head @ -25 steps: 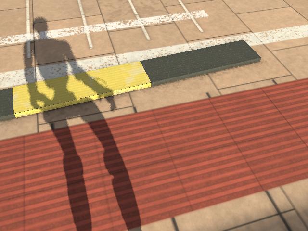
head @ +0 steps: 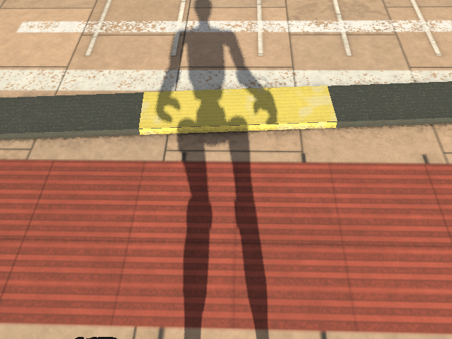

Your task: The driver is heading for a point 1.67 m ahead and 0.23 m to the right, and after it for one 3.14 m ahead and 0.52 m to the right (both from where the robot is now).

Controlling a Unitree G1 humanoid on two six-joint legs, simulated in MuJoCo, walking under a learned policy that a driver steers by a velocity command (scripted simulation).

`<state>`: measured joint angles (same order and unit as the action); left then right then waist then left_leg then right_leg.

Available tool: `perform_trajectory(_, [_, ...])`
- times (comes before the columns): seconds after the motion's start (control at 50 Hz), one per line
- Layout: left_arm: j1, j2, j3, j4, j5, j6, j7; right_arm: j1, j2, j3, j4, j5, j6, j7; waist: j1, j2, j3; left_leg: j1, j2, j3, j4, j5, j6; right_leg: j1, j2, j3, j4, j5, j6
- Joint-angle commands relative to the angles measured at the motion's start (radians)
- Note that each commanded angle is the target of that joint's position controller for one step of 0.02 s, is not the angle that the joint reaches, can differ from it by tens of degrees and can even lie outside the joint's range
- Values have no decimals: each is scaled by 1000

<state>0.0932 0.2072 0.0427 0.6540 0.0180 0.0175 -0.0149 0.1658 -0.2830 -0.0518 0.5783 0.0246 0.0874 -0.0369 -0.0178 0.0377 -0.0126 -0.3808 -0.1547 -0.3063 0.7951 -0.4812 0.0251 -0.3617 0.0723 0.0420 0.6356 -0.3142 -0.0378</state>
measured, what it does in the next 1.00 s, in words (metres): steps on the spot: left foot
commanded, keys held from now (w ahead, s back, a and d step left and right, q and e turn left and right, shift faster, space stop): no key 1.00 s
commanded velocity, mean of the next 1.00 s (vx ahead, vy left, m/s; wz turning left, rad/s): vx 0.00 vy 0.00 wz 0.11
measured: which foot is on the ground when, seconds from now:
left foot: up 0.00-0.28, down 0.30-1.00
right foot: down 0.00-1.00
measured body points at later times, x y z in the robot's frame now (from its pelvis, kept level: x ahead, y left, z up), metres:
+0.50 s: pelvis +0.01 +0.01 +0.02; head +0.02 +0.02 +0.47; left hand +0.10 +0.25 -0.11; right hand +0.13 -0.22 -0.11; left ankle -0.02 +0.16 -0.72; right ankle +0.00 -0.11 -0.72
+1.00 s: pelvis +0.01 +0.02 +0.02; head +0.02 +0.02 +0.47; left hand +0.03 +0.27 -0.12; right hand +0.08 -0.21 -0.12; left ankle -0.02 +0.16 -0.72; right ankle +0.00 -0.11 -0.72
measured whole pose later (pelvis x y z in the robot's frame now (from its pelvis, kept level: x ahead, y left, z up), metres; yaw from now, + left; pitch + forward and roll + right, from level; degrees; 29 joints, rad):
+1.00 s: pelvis +0.01 +0.02 +0.02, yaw +3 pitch -1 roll +0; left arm 0.29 0.20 0.03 0.93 -0.01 0.06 0.03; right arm 0.30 -0.18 -0.04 0.88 0.00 0.04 -0.04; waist 0.01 0.00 0.02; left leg -0.13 -0.01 -0.08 0.39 -0.25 -0.01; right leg -0.14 -0.01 0.02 0.41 -0.25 0.02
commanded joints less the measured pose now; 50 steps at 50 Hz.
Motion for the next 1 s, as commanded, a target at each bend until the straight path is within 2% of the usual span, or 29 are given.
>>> perform_trajectory(0.02, [87,148,37,-41,8,-33,-20,68,-161,-59,-75,-13,-30,-7,-15,-209,-105,-305,13,-18,456,-264,-81,296,-471,550,-239,672,-371])
perform_trajectory(0.04, [48,122,29,-49,-5,-30,-18,43,-172,-70,-58,-17,-21,-9,-18,-162,-75,-312,38,9,533,-180,-103,254,-418,458,-230,604,-336])
perform_trajectory(0.06, [7,98,17,-54,-16,-22,-12,43,-158,-70,-40,-21,-10,-14,-28,-129,-50,-315,58,20,536,-106,-112,227,-361,377,-227,553,-288])
perform_trajectory(0.08, [-12,81,8,-54,-23,-15,-6,41,-132,-65,-35,-20,-2,-13,-32,-117,-45,-289,74,24,516,-48,-116,195,-332,327,-229,532,-259])
perform_trajectory(0.1, [-5,72,1,-45,-20,-8,1,46,-81,-51,-26,-10,0,-4,-35,-105,-47,-246,78,54,464,-3,-118,167,-289,261,-239,502,-232])
perform_trajectory(0.14, [32,55,-6,-19,-13,1,10,53,-6,-26,-12,-2,-2,8,-25,-132,-59,-162,107,119,260,44,-118,160,-229,166,-262,396,-194])
perform_trajectory(0.18, [52,63,-8,1,-16,10,14,31,39,-4,-7,-13,-7,18,1,-180,-64,-32,149,201,22,45,-112,139,-196,120,-285,278,-172])
perform_trajectory(0.22, [94,106,-2,22,-8,13,14,9,25,-4,-7,-13,-16,23,26,-213,-54,69,146,265,-90,42,-109,114,-206,137,-296,236,-186])
perform_trajectory(0.24, [90,104,-5,29,-4,11,8,46,21,-4,10,-16,-22,25,9,-206,-67,134,151,270,-125,110,-105,95,-221,145,-286,289,-196])
perform_trajectory(0.28, [85,75,-19,43,-18,5,0,89,19,-3,30,-29,-29,26,-22,-186,-50,214,159,266,-327,237,-78,96,-216,135,-248,393,-163])
perform_trajectory(0.3, [97,80,-18,48,-25,-6,-4,93,-7,-6,28,-43,-31,26,-17,-161,-51,248,185,223,-347,340,-61,98,-208,136,-220,435,-126])
perform_trajectory(0.32, [107,87,-15,47,-23,-16,-5,106,-54,-14,20,-50,-32,25,4,-86,-71,270,236,164,-347,569,-32,107,-172,105,-164,383,-79])
perform_trajectory(0.34, [185,93,-10,53,-16,-23,-11,84,-105,-27,36,-36,-31,23,75,26,-76,247,230,174,-282,544,5,105,-139,77,-204,307,-54])
perform_trajectory(0.36, [148,107,-10,60,-12,-19,-7,80,-63,-24,30,-29,-32,27,28,31,-60,183,214,174,-306,433,14,142,-121,44,-188,230,-31])
perform_trajectory(0.38, [125,102,-10,64,-16,-11,-4,88,-20,-13,39,-32,-34,30,16,24,-41,169,210,171,-336,402,7,140,-114,30,-182,191,-23])
perform_trajectory(0.4, [119,78,-14,63,-15,-2,0,89,-10,-9,47,-33,-36,29,22,20,-29,159,206,171,-351,404,0,145,-110,16,-181,189,-21])
perform_trajectory(0.42, [125,71,-14,67,-13,7,2,97,2,-6,55,-30,-39,29,23,18,-17,158,203,173,-360,404,-2,146,-106,10,-185,197,-17])
perform_trajectory(0.48, [143,64,-12,79,-13,18,5,118,7,-4,75,-29,-45,25,29,8,-3,149,201,174,-375,413,1,171,-106,7,-197,208,-9])
perform_trajectory(0.62, [163,76,-4,118,-16,28,20,140,10,-4,117,-28,-54,15,27,-12,10,174,198,179,-402,472,5,200,-110,2,-219,238,9])
perform_trajectory(1.0, [233,83,8,254,-24,32,54,176,15,-11,276,-23,-57,-6,25,-28,44,226,181,217,-464,473,-7,226,-110,-8,-288,260,26])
